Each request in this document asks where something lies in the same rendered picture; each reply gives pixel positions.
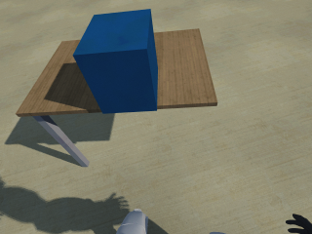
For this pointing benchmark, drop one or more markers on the table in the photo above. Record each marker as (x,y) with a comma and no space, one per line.
(184,81)

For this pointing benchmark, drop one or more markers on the carton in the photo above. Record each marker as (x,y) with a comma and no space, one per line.
(117,57)

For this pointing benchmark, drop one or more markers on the right robot hand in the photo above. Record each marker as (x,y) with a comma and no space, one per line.
(301,221)

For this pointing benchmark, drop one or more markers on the robot left thigh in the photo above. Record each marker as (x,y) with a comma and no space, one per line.
(135,222)

